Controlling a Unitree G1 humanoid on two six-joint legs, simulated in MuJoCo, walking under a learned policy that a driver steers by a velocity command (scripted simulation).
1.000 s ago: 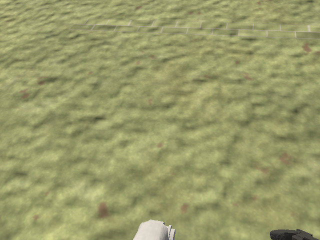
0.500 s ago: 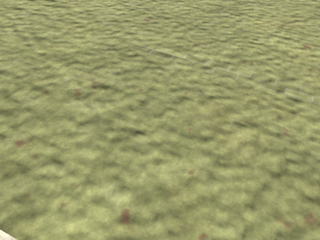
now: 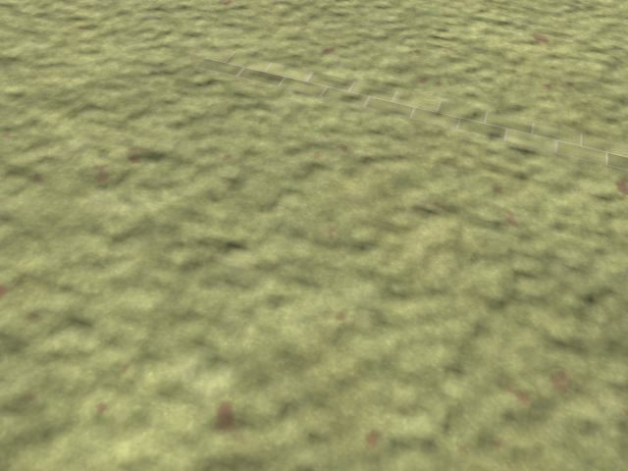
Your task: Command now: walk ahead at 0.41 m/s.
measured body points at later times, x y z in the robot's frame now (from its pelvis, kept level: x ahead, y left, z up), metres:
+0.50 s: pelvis +0.20 -0.08 -0.15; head +0.19 -0.10 +0.30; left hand +0.08 +0.14 -0.29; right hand +0.29 -0.32 -0.30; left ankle +0.35 +0.06 -0.77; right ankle +0.13 -0.14 -0.87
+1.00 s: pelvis +0.55 -0.05 -0.32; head +0.59 -0.04 +0.12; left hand +0.50 +0.18 -0.48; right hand +0.61 -0.29 -0.47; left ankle +0.56 +0.01 -1.06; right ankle +0.48 -0.18 -0.92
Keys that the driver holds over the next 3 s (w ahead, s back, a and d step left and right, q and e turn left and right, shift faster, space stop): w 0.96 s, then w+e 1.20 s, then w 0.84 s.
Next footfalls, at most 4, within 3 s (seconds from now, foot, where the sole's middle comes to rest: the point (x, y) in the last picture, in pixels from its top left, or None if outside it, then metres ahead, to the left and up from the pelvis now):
0.24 right None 0.17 -0.14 -0.90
0.84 left None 0.60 0.01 -1.09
1.26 right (345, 409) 0.87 -0.15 -1.09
1.76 left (307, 313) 1.21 -0.06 -1.09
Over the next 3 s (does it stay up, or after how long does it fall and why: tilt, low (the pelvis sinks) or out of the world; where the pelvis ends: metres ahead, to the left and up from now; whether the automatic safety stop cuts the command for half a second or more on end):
stays up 1.53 -0.45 -0.33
